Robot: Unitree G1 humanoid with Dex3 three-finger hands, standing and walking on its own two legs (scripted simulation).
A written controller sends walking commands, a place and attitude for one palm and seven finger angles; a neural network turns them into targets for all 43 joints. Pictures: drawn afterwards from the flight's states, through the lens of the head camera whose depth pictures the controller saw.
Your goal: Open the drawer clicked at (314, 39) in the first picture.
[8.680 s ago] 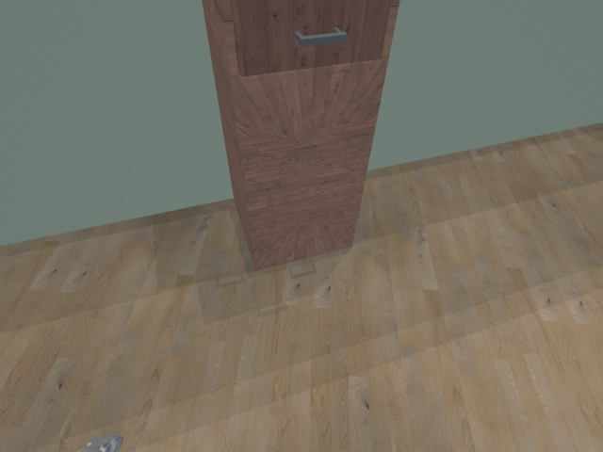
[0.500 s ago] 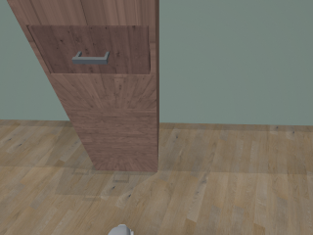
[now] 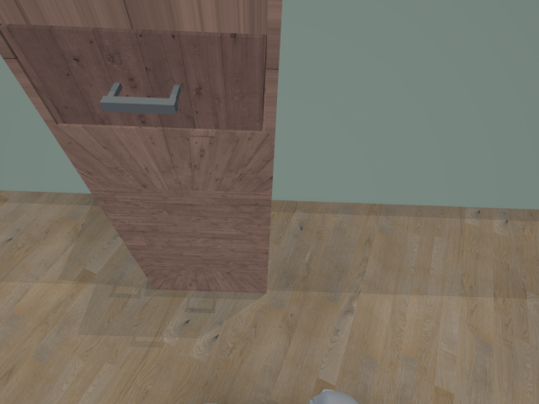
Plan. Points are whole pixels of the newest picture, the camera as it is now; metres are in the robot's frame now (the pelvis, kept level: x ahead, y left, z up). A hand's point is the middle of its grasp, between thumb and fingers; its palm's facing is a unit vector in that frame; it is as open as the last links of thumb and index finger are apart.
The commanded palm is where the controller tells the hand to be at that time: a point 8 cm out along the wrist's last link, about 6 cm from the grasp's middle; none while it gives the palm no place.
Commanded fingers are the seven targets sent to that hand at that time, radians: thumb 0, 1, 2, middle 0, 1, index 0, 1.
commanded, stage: come to a stop and stand still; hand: left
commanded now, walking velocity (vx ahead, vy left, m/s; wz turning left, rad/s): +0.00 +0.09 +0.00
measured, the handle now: (143, 97) +0.53 +0.25 +0.14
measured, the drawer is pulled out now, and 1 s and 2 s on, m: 0.00 0.00 0.00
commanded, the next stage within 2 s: look again from close up in 1.08 s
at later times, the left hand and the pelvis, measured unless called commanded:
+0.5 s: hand out of the picture +0.01 +0.15 -0.15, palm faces +0.09 -0.95 -0.28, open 7.3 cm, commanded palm none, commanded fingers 0.00 0.90 0.90 -0.20 -0.30 -0.20 -0.30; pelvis -0.02 -0.04 +0.01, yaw +1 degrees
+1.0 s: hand out of the picture -0.01 +0.19 -0.17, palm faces +0.03 -0.97 -0.22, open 7.3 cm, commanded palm none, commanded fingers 0.00 0.90 0.90 -0.20 -0.30 -0.20 -0.30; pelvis -0.01 +0.01 +0.00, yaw +0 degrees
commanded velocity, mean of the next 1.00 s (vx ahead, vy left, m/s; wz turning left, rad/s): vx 0.02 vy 0.08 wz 0.00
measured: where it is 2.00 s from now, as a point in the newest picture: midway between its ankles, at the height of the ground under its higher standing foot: outside the picture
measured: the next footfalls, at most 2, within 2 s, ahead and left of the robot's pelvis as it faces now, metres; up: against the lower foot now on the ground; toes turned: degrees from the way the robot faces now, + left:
right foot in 0.10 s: +0.00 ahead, -0.11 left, +0.00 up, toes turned -3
left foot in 0.64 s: -0.02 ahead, +0.13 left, +0.00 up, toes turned +2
